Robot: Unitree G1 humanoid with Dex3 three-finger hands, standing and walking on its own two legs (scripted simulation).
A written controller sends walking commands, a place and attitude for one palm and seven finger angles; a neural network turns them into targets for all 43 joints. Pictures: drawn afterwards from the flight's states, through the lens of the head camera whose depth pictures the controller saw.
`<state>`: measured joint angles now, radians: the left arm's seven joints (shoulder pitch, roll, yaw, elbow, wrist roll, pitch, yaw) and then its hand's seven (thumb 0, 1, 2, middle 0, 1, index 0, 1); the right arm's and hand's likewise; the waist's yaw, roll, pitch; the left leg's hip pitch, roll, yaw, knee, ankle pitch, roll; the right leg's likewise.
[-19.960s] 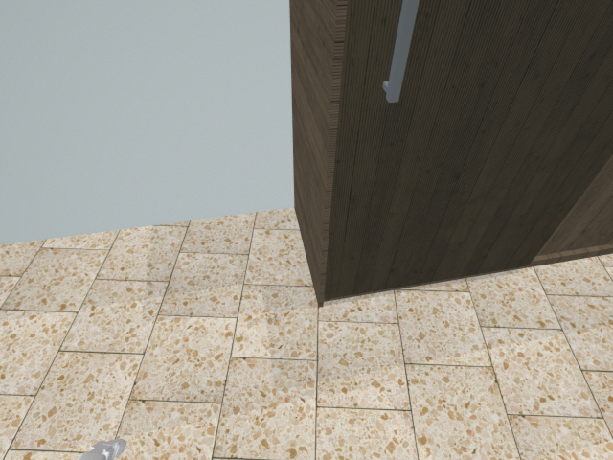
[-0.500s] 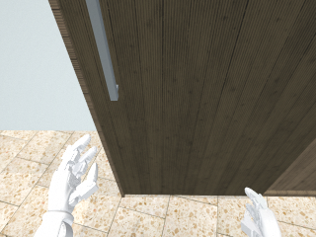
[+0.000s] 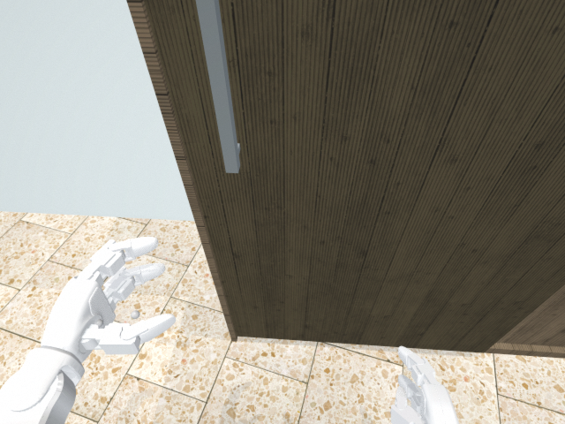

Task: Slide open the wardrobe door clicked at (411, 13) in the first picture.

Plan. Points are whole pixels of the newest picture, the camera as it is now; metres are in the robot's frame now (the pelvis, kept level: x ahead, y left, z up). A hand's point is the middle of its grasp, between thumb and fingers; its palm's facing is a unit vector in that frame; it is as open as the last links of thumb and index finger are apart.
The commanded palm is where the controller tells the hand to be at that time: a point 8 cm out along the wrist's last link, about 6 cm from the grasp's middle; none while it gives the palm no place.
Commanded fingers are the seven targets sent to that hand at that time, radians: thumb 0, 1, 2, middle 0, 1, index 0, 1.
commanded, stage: raise the hand with hooked fingers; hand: left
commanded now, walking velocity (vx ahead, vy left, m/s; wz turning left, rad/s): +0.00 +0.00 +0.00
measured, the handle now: (221, 65) +0.49 +0.11 +0.27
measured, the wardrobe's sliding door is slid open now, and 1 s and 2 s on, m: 0.00 0.00 0.00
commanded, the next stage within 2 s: move the hooked fingers beside the handle in 1.30 s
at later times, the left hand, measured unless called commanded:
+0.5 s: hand (12, 229) +0.25 +0.28 +0.23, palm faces +0.12 -0.99 -0.12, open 13.6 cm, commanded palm +0.21 +0.31 +0.22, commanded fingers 0.00 -0.50 0.30 -0.30 -1.20 -0.30 -1.20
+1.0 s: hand (28, 183) +0.28 +0.27 +0.25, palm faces +0.03 -0.99 -0.14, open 14.0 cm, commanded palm +0.24 +0.31 +0.27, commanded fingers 0.00 -0.50 0.30 -0.30 -1.20 -0.30 -1.20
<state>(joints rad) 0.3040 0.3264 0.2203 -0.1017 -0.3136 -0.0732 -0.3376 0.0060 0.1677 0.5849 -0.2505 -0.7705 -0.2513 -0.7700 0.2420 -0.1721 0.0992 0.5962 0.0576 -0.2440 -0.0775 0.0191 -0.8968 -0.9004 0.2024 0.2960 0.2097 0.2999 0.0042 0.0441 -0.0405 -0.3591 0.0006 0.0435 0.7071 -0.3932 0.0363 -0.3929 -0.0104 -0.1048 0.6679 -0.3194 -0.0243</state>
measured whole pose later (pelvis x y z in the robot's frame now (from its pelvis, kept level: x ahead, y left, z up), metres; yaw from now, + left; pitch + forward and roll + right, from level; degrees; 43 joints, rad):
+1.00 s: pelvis +0.00 -0.01 +0.02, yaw +1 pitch -2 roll +0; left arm -0.25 0.57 0.49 0.09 -0.32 0.41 -0.51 -0.01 -0.50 0.30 -0.29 -1.20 -0.29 -1.20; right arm 0.17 -0.32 0.09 0.61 0.11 -0.17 -0.08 0.02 -0.90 -0.90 0.20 0.30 0.21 0.30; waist 0.06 0.09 -0.01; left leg -0.15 -0.01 0.03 0.47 -0.28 0.03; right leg -0.19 -0.01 -0.12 0.46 -0.23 -0.03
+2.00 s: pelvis +0.01 +0.00 +0.02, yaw +1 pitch -2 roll +0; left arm -0.32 0.45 0.39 0.02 -0.28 0.43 -0.35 -0.01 -0.50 0.30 -0.30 -1.20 -0.30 -1.20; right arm 0.18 -0.28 0.09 0.61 0.11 -0.15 -0.08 0.02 -0.90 -0.90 0.20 0.30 0.20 0.30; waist 0.06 0.08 -0.02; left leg -0.13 -0.02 0.03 0.45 -0.29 0.03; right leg -0.17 -0.02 -0.11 0.46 -0.25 -0.02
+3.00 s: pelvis +0.02 -0.01 +0.02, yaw +0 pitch +0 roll +0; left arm -0.68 0.39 0.28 0.46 -0.22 0.26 -0.22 -0.01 -0.50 0.30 -0.30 -1.20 -0.29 -1.20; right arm 0.24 -0.28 0.06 0.66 0.10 -0.10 -0.10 0.02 -0.90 -0.90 0.20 0.30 0.20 0.30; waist 0.00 0.05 -0.02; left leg -0.15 -0.01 0.04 0.42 -0.28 0.03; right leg -0.20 0.00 -0.10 0.43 -0.24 -0.03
